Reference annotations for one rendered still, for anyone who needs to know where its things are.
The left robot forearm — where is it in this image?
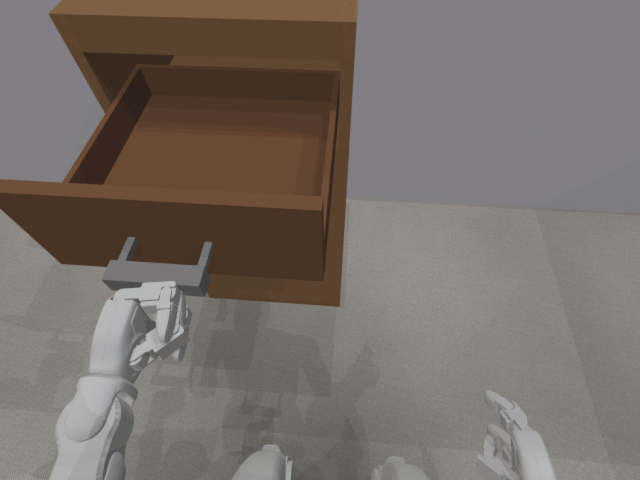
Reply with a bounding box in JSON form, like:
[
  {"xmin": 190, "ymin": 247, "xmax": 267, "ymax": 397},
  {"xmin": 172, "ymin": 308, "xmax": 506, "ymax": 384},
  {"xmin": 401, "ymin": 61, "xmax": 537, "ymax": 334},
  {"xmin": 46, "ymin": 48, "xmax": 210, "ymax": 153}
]
[{"xmin": 49, "ymin": 374, "xmax": 138, "ymax": 480}]

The left robot hand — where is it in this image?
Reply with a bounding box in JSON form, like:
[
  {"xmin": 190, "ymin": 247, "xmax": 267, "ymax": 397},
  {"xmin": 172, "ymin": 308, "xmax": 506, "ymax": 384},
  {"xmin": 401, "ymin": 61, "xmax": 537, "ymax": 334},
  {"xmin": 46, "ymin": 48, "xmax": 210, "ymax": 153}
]
[{"xmin": 89, "ymin": 281, "xmax": 192, "ymax": 384}]

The cabinet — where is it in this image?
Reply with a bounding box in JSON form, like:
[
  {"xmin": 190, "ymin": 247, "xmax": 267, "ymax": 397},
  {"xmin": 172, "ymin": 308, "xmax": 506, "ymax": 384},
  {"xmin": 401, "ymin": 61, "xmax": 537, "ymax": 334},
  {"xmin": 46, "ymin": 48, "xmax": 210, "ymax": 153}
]
[{"xmin": 49, "ymin": 0, "xmax": 358, "ymax": 307}]

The drawer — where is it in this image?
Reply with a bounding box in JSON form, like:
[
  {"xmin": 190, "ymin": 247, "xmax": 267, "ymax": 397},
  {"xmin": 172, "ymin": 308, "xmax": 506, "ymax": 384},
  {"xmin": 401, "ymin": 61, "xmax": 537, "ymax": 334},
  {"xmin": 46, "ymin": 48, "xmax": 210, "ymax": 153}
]
[{"xmin": 0, "ymin": 64, "xmax": 340, "ymax": 281}]

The right robot hand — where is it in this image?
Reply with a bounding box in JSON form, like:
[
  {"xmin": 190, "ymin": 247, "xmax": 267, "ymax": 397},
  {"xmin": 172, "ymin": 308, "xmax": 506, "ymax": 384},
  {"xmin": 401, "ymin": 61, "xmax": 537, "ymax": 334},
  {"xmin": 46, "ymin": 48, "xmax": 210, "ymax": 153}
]
[{"xmin": 477, "ymin": 390, "xmax": 558, "ymax": 480}]

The left robot thigh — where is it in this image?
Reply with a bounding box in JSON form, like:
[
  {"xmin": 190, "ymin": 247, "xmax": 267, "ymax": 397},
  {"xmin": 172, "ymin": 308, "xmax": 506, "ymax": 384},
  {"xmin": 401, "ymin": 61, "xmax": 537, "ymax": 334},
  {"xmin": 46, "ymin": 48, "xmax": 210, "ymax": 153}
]
[{"xmin": 231, "ymin": 451, "xmax": 294, "ymax": 480}]

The handle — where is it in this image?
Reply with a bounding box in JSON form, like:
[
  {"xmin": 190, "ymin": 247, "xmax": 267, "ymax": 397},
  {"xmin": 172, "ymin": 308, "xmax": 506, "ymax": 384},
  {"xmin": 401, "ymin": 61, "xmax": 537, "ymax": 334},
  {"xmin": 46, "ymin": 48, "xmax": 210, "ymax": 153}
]
[{"xmin": 101, "ymin": 237, "xmax": 214, "ymax": 297}]

